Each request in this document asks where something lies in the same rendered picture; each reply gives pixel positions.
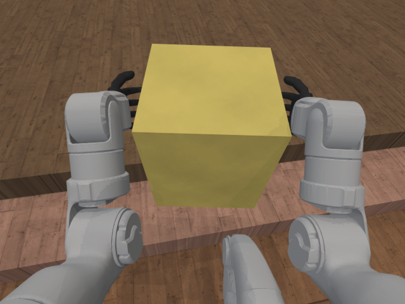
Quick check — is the robot right forearm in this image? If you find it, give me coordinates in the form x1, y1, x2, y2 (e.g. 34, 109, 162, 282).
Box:
290, 97, 371, 255

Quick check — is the carton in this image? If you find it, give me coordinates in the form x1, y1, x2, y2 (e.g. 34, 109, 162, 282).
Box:
132, 44, 292, 208

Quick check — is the robot left upper arm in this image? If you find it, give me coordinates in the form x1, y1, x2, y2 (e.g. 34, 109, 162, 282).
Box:
0, 207, 143, 304

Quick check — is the robot left forearm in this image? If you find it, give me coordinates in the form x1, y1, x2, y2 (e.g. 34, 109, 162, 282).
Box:
65, 91, 132, 253

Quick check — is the robot right hand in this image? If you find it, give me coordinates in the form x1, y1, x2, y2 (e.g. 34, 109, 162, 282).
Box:
281, 76, 313, 136

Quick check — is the robot left hand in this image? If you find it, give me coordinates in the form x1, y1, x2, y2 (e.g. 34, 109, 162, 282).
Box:
108, 71, 142, 129

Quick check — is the robot right upper arm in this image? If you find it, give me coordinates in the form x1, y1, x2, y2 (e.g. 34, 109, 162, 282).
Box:
287, 215, 405, 304

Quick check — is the robot right shin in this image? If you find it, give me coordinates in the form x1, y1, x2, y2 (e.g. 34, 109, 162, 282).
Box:
223, 265, 237, 304

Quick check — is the robot right thigh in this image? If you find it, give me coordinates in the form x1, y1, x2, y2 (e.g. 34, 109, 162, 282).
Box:
222, 234, 285, 304

